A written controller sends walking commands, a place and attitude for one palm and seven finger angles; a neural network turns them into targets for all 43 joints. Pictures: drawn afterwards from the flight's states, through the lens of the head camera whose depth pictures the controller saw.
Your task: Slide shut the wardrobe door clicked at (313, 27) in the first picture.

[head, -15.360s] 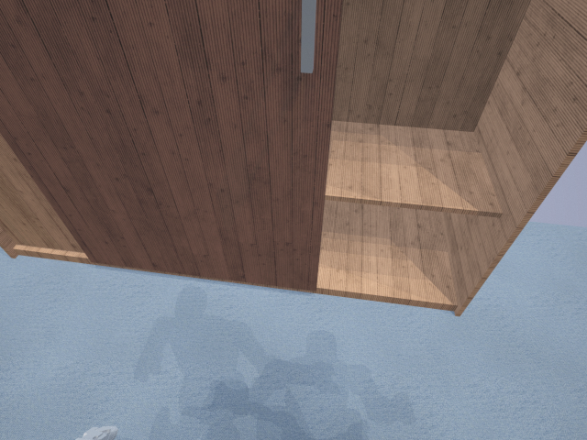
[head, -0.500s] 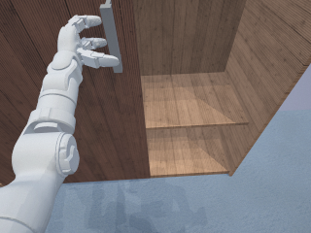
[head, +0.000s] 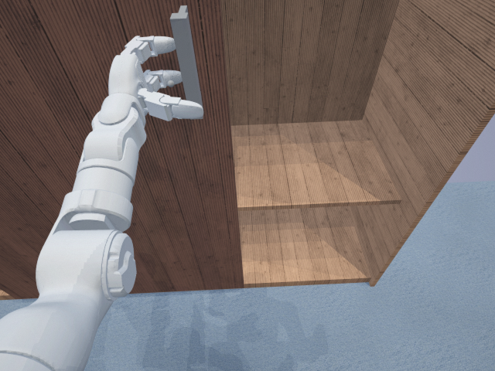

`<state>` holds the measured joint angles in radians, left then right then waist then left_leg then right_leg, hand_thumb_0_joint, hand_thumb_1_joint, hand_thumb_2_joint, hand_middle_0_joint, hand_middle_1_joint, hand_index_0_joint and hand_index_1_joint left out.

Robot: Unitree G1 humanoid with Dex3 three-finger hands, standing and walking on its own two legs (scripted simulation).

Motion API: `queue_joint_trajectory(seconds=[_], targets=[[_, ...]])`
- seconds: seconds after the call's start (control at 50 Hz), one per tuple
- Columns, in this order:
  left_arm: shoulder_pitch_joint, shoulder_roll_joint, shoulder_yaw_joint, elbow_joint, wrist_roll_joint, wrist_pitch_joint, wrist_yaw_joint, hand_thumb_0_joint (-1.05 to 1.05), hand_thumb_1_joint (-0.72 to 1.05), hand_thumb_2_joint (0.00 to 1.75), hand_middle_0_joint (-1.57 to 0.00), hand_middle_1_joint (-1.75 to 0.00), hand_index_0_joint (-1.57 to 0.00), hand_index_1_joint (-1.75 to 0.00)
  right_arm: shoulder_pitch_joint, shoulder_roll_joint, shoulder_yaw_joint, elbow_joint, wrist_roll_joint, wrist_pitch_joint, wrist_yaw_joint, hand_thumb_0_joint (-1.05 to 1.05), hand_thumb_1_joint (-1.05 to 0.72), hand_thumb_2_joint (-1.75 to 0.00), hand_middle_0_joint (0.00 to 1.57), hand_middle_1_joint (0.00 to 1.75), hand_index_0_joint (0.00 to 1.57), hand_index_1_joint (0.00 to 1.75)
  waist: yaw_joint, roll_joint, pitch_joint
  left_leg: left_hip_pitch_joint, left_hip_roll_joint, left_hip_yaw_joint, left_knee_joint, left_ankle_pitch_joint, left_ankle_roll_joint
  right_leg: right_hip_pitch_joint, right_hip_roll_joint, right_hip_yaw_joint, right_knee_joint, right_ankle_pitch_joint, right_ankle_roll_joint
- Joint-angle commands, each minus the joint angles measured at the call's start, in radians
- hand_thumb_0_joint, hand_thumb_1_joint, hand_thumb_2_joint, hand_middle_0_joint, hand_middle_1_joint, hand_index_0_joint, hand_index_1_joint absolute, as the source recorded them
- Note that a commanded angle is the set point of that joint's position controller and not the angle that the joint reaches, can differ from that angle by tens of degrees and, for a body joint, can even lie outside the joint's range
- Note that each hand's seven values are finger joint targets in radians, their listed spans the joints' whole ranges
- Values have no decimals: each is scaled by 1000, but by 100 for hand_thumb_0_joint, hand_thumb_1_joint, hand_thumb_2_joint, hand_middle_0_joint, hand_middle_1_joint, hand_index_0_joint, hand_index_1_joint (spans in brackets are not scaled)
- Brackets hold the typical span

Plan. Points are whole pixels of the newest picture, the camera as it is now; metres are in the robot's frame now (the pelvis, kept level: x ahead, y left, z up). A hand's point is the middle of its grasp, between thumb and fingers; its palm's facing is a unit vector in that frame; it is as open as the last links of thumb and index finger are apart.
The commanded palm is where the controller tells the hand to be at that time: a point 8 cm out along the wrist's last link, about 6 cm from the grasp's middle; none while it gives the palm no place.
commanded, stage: slide the fingers in behind the handle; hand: left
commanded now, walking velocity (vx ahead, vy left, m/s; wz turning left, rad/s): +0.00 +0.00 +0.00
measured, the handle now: (190, 65) +0.53 +0.08 +0.25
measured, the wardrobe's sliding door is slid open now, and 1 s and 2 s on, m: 0.54 0.54 0.54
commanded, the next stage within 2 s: grip the handle and tug to test in 1.34 s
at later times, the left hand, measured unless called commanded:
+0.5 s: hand (185, 80) +0.48 +0.09 +0.25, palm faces +0.02 -1.00 +0.00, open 14.0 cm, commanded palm +0.46 +0.14 +0.25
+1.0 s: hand (196, 79) +0.47 +0.07 +0.25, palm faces +0.03 -1.00 +0.01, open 14.0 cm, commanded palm +0.45 +0.12 +0.25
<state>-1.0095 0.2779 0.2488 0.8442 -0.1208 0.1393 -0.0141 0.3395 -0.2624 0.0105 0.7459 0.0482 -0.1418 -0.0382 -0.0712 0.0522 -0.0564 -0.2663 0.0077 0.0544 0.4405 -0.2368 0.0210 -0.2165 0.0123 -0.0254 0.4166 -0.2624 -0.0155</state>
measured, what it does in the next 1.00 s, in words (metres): stands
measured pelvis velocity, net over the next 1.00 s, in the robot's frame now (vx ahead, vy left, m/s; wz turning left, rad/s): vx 0.00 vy -0.01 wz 0.00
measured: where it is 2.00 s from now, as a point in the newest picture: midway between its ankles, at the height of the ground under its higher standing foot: outside the picture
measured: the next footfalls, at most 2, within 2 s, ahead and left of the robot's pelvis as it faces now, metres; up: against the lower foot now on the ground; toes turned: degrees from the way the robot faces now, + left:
none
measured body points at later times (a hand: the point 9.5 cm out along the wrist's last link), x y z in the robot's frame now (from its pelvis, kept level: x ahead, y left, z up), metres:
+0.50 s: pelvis +0.01 +0.00 +0.00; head +0.02 -0.02 +0.45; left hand +0.48 +0.14 +0.25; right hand +0.07 -0.26 -0.13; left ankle -0.01 +0.11 -0.74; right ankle -0.03 -0.11 -0.74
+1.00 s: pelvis +0.00 -0.01 +0.00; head +0.01 -0.03 +0.45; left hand +0.47 +0.12 +0.25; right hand +0.09 -0.26 -0.12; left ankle -0.01 +0.11 -0.74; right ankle -0.03 -0.11 -0.74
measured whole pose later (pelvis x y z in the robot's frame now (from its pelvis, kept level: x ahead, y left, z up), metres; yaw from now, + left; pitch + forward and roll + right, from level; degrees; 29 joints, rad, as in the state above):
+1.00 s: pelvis +0.00 -0.01 +0.00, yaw +0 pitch +3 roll +0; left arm -1.03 0.20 0.22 0.82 -0.11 0.19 0.08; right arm 0.30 -0.25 0.01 0.74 0.04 -0.10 -0.03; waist -0.07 0.05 -0.06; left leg -0.24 0.01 0.05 0.42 -0.23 0.01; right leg -0.20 0.02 -0.03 0.41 -0.26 -0.03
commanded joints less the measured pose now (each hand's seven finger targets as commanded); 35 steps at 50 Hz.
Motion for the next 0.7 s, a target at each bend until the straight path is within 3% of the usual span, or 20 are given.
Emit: queue_joint_trajectory(seconds=[0.0, 0.02, 0.04, 0.06, 0.1, 0.14, 0.2, 0.26, 0.3, 0.34, 0.42, 0.48, 0.5, 0.58, 0.62, 0.66, 0.68], targets=[[-621, 186, 5, -249, -3, -55, 24, 0, -50, 30, -30, -120, -30, -120, -9, -126, -45, -108, 0, -43, -15, 0, -90, -90, 20, 30, 20, 30, -13, -64, -299, 225, 1, -53, 3, 303, 27, -9, 13, -2, -37, 339, 1], [-629, 170, -13, -243, -1, -59, 28, 0, -50, 30, -30, -120, -30, -120, -9, -125, -44, -105, -3, -40, -15, 0, -90, -90, 20, 30, 20, 30, -13, -50, -297, 227, 1, -53, 3, 304, 25, -4, 8, -2, -38, 330, -2], [-642, 174, -2, -241, -1, -63, 31, 0, -50, 30, -30, -120, -30, -120, -7, -126, -45, -102, -3, -43, -15, 0, -90, -90, 20, 30, 20, 30, -21, -70, -310, 243, 3, -56, 7, 313, 27, -17, 12, -1, -35, 343, 2], [-638, 199, 19, -235, 0, -63, 34, 0, -50, 30, -30, -120, -30, -120, -4, -127, -46, -101, -6, -42, -17, 0, -90, -90, 20, 30, 20, 30, -13, -70, -326, 241, 1, -55, 9, 329, 26, -2, 12, 1, -31, 360, 1], [-644, 143, -18, -203, -2, -60, 32, 0, -50, 30, -30, -120, -30, -120, -6, -121, -42, -99, -5, -41, -16, 0, -90, -90, 20, 30, 20, 30, -21, -73, -312, 241, 0, -55, 12, 337, 25, -16, 12, -2, -27, 370, 1], [-603, 195, 35, -166, 0, -59, 37, 0, -50, 30, -30, -120, -30, -120, -1, -127, -43, -97, -7, -35, -15, 0, -90, -90, 20, 30, 20, 30, -5, -94, -319, 221, -3, -49, 13, 339, 27, 11, 10, 2, -27, 388, 1], [-613, 149, -10, -194, 5, -60, 31, 0, -50, 30, -30, -120, -30, -120, -12, -118, -42, -111, -4, -30, -11, 0, -90, -90, 20, 30, 20, 30, -6, -61, -329, 228, -6, -44, 14, 362, 26, 20, 8, 2, -21, 418, -1], [-590, 156, 2, -176, -2, -53, 37, 0, -50, 30, -30, -120, -30, -120, -7, -123, -43, -113, -5, -20, -11, 0, -90, -90, 20, 30, 20, 30, -5, -107, -311, 202, -6, -43, 6, 343, 29, 31, 10, 1, -27, 412, 2], [-599, 148, -3, -204, -2, -54, 37, 0, -50, 30, -30, -120, -30, -120, -11, -119, -45, -117, -5, -19, -10, 0, -90, -90, 20, 30, 20, 30, -4, -91, -320, 206, -7, -40, 8, 350, 29, 38, 10, 1, -26, 423, 1], [-600, 186, 29, -235, -1, -59, 45, 0, -50, 30, -30, -120, -30, -120, -10, -122, -46, -118, -7, -15, -10, 0, -90, -90, 20, 30, 20, 30, 2, -88, -341, 214, -7, -40, 8, 366, 30, 56, 10, 4, -26, 438, 1], [-606, 129, -26, -274, 2, -54, 49, 0, -50, 30, -30, -120, -30, -120, -15, -114, -49, -115, -6, -12, -8, 0, -90, -90, 20, 30, 20, 30, -4, -66, -336, 238, -4, -43, 11, 391, 28, 51, 10, -3, -29, 436, -3], [-608, 119, -20, -282, -8, -37, 54, 0, -50, 30, -30, -120, -30, -120, -17, -114, -50, -111, -5, -14, -8, 0, -90, -90, 20, 30, 20, 30, -7, -78, -343, 243, -5, -44, 9, 381, 29, 41, 15, -1, -32, 437, 1], [-594, 162, 21, -265, -9, -30, 59, 0, -50, 30, -30, -120, -30, -120, -14, -119, -51, -108, -7, -13, -10, 0, -90, -90, 20, 30, 20, 30, 3, -95, -342, 229, -6, -42, 8, 383, 30, 58, 15, 1, -32, 450, 1], [-576, 174, 30, -242, 2, -21, 69, 0, -50, 30, -30, -120, -30, -120, -14, -118, -48, -107, -10, -6, -11, 0, -90, -90, 20, 30, 20, 30, 4, -119, -318, 190, -10, -29, -1, 356, 35, 73, 11, 3, -35, 453, 5], [-571, 163, 15, -260, 9, -30, 71, 0, -50, 30, -30, -120, -30, -120, -17, -115, -49, -114, -11, -2, -9, 0, -90, -90, 20, 30, 20, 30, 10, -97, -332, 196, -10, -29, -1, 367, 32, 89, 7, 1, -32, 453, 0], [-599, 120, -21, -280, 8, -34, 69, 0, -50, 30, -30, -120, -30, -120, -23, -110, -49, -115, -7, -6, -6, 0, -90, -90, 20, 30, 20, 30, -3, -62, -330, 223, -9, -29, 2, 362, 31, 57, 11, 5, -36, 444, 2], [-607, 112, -27, -273, 5, -33, 69, 0, -50, 30, -30, -120, -30, -120, -19, -110, -49, -111, -7, -7, -6, 0, -90, -90, 20, 30, 20, 30, -9, -76, -332, 227, -9, -35, 4, 365, 31, 55, 12, 3, -35, 443, 1]])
